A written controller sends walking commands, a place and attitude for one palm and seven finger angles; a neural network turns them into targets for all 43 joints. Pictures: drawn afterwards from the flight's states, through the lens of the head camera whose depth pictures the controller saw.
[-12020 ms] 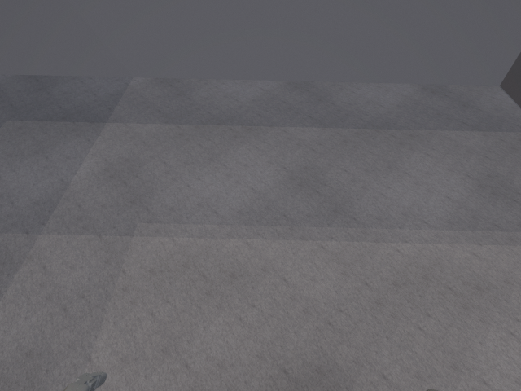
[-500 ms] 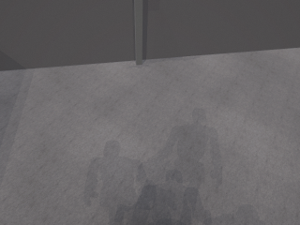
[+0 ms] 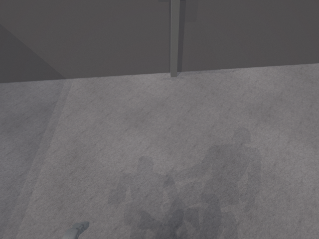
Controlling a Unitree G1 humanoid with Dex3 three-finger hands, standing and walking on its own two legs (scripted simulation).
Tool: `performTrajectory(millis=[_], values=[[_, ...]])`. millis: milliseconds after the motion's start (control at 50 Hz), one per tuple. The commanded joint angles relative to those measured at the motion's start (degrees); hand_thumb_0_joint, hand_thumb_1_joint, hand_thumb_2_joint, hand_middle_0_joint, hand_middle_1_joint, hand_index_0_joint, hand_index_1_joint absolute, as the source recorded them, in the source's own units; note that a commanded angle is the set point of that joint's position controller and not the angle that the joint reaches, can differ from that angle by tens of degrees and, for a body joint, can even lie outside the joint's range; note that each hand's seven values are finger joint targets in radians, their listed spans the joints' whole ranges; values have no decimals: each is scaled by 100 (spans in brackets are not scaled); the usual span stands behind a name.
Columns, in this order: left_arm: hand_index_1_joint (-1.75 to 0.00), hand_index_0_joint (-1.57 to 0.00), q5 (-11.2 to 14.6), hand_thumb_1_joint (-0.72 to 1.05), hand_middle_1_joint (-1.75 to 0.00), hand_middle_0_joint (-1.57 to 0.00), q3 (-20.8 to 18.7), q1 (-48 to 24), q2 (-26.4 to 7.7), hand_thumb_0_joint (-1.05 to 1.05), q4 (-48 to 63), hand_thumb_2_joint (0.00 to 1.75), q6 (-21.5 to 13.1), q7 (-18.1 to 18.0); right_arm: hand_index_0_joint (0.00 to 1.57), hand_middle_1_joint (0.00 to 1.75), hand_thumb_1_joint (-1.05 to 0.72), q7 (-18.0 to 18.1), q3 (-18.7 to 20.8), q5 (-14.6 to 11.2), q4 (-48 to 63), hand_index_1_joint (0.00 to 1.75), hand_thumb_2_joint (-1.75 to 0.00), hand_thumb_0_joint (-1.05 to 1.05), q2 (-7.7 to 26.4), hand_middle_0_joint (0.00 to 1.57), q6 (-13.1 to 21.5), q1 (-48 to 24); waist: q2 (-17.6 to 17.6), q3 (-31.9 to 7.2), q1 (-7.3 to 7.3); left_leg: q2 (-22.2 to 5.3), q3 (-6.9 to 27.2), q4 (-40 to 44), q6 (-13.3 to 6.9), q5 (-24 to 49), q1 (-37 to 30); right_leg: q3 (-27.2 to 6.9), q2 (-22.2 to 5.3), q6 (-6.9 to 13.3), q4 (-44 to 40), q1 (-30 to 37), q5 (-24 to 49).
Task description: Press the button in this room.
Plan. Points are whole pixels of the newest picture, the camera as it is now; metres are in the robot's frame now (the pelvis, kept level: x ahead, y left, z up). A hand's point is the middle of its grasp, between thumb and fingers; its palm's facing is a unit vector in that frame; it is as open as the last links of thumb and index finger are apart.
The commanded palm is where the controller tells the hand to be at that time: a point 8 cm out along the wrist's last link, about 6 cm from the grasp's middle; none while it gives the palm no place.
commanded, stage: turn or walk to find it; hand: left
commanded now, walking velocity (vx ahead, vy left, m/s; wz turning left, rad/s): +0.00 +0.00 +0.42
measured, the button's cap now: out of the picture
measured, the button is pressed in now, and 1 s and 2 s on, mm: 0 0 0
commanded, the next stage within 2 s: none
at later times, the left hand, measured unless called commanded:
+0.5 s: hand out of the picture -0.08 +0.18 -0.16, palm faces +0.30 -0.92 -0.26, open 7.4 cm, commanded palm none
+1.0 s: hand out of the picture -0.05 +0.22 -0.15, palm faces +0.42 -0.87 -0.26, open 7.4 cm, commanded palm none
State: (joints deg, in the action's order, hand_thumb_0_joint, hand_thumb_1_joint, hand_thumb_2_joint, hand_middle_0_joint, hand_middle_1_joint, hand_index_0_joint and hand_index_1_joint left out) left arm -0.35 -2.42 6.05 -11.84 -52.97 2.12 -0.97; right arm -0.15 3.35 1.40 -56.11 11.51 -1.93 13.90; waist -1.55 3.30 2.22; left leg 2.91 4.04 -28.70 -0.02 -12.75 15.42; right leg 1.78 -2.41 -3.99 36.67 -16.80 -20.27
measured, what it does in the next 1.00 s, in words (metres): steps on the spot, turning left: right foot, then left foot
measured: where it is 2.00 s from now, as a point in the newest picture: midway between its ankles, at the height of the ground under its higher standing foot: outside the picture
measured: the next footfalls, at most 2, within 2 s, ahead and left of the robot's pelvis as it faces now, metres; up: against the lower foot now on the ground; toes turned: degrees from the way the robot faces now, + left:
right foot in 0.02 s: +0.05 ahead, -0.11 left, +0.00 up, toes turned -2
left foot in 0.58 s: -0.07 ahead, +0.11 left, +0.00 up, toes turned +21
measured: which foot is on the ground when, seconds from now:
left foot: down 0.00-0.02, up 0.04-0.56, down 0.58-1.00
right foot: up 0.00-0.00, down 0.02-0.58, up 0.60-1.00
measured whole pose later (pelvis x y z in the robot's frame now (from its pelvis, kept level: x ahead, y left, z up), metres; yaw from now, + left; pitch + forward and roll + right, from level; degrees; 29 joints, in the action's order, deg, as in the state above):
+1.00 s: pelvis -0.07 -0.01 +0.01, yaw +25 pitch +0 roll +0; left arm -0.5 -2.8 6.9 -12.7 -53.8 2.7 -0.9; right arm 0.0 3.0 1.4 -56.1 11.1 -1.7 13.0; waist -0.8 3.8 1.8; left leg 2.3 3.5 -27.0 -1.1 -13.5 13.8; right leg 1.4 -3.0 -4.8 43.5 -20.0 -24.3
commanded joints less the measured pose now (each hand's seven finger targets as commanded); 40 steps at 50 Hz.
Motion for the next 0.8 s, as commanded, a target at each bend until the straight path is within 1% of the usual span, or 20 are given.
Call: performTrajectory(millis=[0,20,40,60,80,100,120,180,280,400,460,500,520,540,560,580,620,680,720,780], values=[[-30,-20,-111,90,-30,-20,-319,993,-1355,0,166,90,-258,-139,20,30,-90,27,175,-101,572,30,-90,0,419,20,89,-62,1738,-708,-483,39,47,-1415,127,-1235,1803,-1933,-2005,756,-2026,2042,1284],[-30,-20,-77,90,-30,-20,-307,960,-1454,0,266,90,-229,-133,20,30,-90,44,251,-56,642,30,-90,0,669,20,32,-240,1559,-540,-544,-2,44,-2585,157,-2121,1691,-2201,-2616,1304,-2168,1147,1526],[-30,-20,-62,90,-30,-20,-311,605,-1245,0,352,90,-233,-150,20,30,-90,20,294,-24,554,30,-90,0,748,20,-54,-181,1331,-321,-375,-175,263,-3310,129,-1844,1580,-1833,-2358,1368,-2336,555,783],[-30,-20,-48,90,-30,-20,-293,286,-1086,0,422,90,-208,-162,20,30,-90,-6,311,-13,460,30,-90,0,763,20,-115,-117,1321,-52,-241,-253,213,-3693,126,-1582,1571,-1645,-2121,1259,-2434,190,326],[-30,-20,-46,90,-30,-20,-225,90,-941,0,475,90,-209,-133,20,30,-90,-40,318,5,317,30,-90,0,696,20,-150,-17,959,188,-108,-316,126,-4019,164,-1216,1537,-1177,-1809,1082,-2378,-21,250],[-30,-20,-43,90,-30,-20,-183,25,-799,0,506,90,-242,-115,20,30,-90,-67,298,19,236,30,-90,0,642,20,-161,155,893,173,-25,-342,21,-4150,219,-919,1528,-767,-1575,967,-2270,21,557],[-30,-20,-41,90,-30,-20,-167,84,-748,0,484,90,-270,-106,20,30,-90,-77,280,13,189,30,-90,0,587,20,-166,273,966,72,-16,-337,-49,-4215,271,-740,1552,-482,-1453,902,-2203,182,805],[-30,-20,-46,90,-30,-20,-169,434,-734,0,385,90,-297,-108,20,30,-90,-87,277,3,174,30,-90,0,618,20,-191,208,1174,-4,-141,-414,-119,-4204,390,-527,1599,-295,-1439,880,-2225,441,854],[-30,-20,-97,90,-30,-20,-215,887,-872,0,215,90,-280,-115,20,30,-90,-84,216,-11,285,30,-90,0,619,20,-179,-253,1006,-109,-375,-547,-267,-3369,452,-901,1511,-336,-1697,1068,-2147,842,960],[-30,-20,-148,90,-30,-20,-262,1251,-1089,0,-21,90,-244,-85,20,30,-90,-68,113,-74,354,30,-90,0,508,20,-98,-604,1300,-377,-566,-500,-609,-2030,362,-1410,995,-211,-1867,1235,-1836,1174,1955],[-30,-20,-155,90,-30,-20,-308,1163,-1153,0,-76,90,-224,-91,20,30,-90,-42,75,-125,369,30,-90,0,493,20,-18,-520,1345,-628,-508,-494,-748,-1193,273,-1447,524,-134,-1974,1263,-1503,1253,2424],[-30,-20,-120,90,-30,-20,-316,1036,-1181,0,-89,90,-196,-75,20,30,-90,-26,66,-122,294,30,-90,0,510,20,38,-184,1223,-778,-276,-435,-887,-196,214,-687,-187,199,-1858,979,-1083,930,2292],[-30,-20,-71,90,-30,-20,-306,966,-1098,0,-90,90,-161,-67,20,30,-90,-31,95,-112,217,30,-90,0,630,20,87,30,772,-809,-115,-514,-756,567,150,56,-892,474,-1676,681,-613,389,1848],[-30,-20,-16,90,-30,-20,-258,998,-831,0,21,90,-113,-50,20,30,-90,-17,193,-73,221,30,-90,0,1075,20,140,188,-468,-848,-6,-1454,538,1120,-191,386,-1524,847,-1085,289,444,-669,626],[-30,-20,-38,90,-30,-20,-141,684,-537,0,229,90,-74,-13,20,30,-90,16,276,-47,264,30,-90,0,1521,20,108,240,-1651,-496,76,-2449,1667,1383,-638,1538,-1418,783,-500,-15,1489,-1671,-1337],[-30,-20,-61,90,-30,-20,-152,544,-652,0,253,90,2,-19,20,30,-90,37,286,-31,246,30,-90,0,1582,20,54,194,-1130,-411,101,-2678,1495,1356,-985,1501,-927,322,-555,57,2034,-1526,-1339],[-30,-20,-91,90,-30,-20,-208,381,-701,0,102,90,85,-10,20,30,-90,131,183,-16,295,30,-90,0,1254,20,79,-327,-1180,82,-81,-2061,1119,1462,-812,1017,-381,18,-550,21,2478,-1574,-702],[-30,-20,-77,90,-30,-20,-213,706,-698,0,-81,90,25,54,20,30,-90,138,100,-43,388,30,-90,0,1074,20,142,-579,-771,15,-291,-1592,606,1233,-739,1670,-548,8,-408,-47,2692,-1497,-136],[-30,-20,-66,90,-30,-20,-198,653,-673,0,-64,90,-2,40,20,30,-90,141,125,-57,341,30,-90,0,1069,20,176,-314,-582,-233,-216,-1533,584,1098,-759,2285,-907,2,-348,-104,2660,-1518,-68],[-30,-20,-58,90,-30,-20,-184,465,-642,0,53,90,-11,7,20,30,-90,139,159,-53,311,30,-90,0,1053,20,181,-76,-507,-359,-133,-1593,816,1023,-864,2541,-1139,-75,-322,-161,2461,-1531,-142]])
